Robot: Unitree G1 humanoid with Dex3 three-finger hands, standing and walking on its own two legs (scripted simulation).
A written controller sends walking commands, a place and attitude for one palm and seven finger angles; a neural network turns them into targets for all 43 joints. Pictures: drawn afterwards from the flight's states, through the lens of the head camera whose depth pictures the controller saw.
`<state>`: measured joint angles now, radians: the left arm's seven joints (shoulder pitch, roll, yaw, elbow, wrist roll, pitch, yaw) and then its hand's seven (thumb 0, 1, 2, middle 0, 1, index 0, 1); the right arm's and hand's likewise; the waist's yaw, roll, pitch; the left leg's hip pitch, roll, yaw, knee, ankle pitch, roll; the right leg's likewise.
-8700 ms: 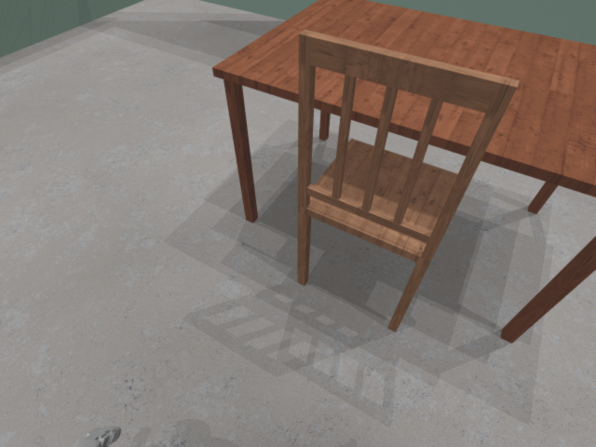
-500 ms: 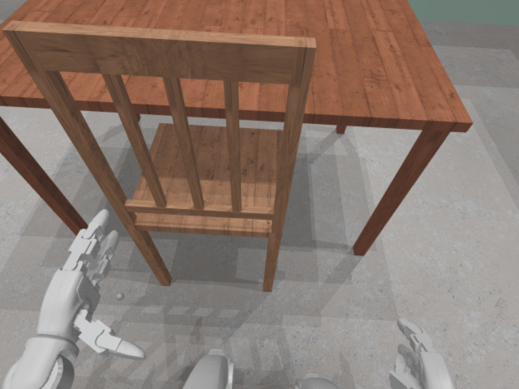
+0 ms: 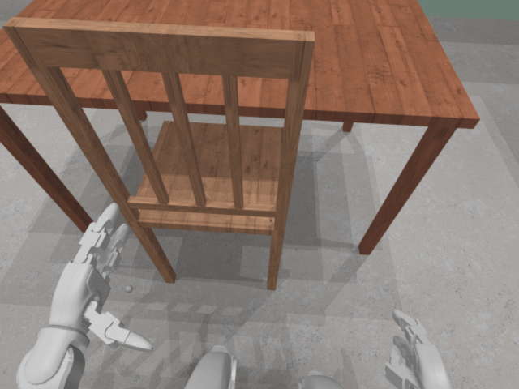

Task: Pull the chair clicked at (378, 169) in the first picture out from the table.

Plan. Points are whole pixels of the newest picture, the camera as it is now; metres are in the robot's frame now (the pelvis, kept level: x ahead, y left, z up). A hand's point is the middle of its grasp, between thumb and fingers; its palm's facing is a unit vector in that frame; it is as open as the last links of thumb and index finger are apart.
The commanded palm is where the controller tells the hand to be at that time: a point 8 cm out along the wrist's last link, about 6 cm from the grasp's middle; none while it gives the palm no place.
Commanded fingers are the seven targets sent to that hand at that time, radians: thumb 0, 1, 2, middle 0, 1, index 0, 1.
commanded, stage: aim the fingers beside a spindle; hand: left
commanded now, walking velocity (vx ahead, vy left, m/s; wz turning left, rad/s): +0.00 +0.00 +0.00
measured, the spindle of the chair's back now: (189, 151) +0.53 +0.16 +0.02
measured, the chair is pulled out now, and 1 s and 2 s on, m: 0.00 0.00 0.00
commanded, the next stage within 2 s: push the fingers through the gap in 1.82 s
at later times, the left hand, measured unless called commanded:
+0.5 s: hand (158, 260) +0.30 +0.17 +0.02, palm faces -0.07 -1.00 -0.05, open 16.9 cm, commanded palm +0.29 +0.22 +0.02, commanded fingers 0.00 -0.50 0.30 -0.06 -0.08 -0.06 -0.08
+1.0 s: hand (181, 232) +0.36 +0.15 +0.00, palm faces -0.06 -1.00 -0.04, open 16.9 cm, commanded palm +0.35 +0.20 +0.00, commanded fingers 0.00 -0.50 0.30 -0.06 -0.08 -0.06 -0.08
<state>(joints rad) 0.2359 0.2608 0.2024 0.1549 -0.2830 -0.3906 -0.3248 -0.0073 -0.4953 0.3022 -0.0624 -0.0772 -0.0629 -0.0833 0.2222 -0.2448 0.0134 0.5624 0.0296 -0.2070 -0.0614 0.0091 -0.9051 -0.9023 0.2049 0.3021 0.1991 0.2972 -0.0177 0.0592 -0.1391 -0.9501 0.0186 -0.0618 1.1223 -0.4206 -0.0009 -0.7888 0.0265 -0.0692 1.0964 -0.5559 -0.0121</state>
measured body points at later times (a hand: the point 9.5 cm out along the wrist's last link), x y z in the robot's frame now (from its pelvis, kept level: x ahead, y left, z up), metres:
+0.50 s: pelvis +0.00 +0.00 -0.01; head +0.07 +0.01 +0.43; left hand +0.30 +0.23 +0.03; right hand +0.15 -0.25 -0.10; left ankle +0.07 +0.12 -0.65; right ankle -0.01 -0.12 -0.65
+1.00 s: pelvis +0.00 +0.00 -0.03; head +0.09 +0.01 +0.41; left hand +0.36 +0.21 +0.01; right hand +0.12 -0.25 -0.13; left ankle +0.07 +0.12 -0.65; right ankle -0.01 -0.12 -0.65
